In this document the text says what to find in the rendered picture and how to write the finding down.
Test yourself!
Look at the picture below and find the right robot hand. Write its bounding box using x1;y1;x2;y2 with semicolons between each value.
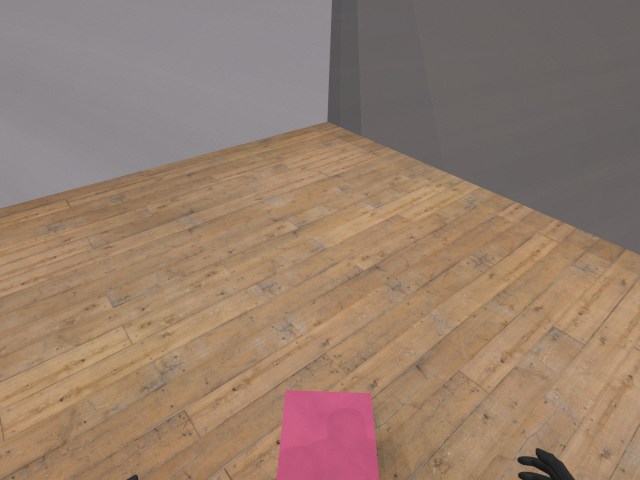
517;448;575;480

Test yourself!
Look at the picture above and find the carton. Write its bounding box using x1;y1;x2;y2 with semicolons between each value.
276;390;379;480

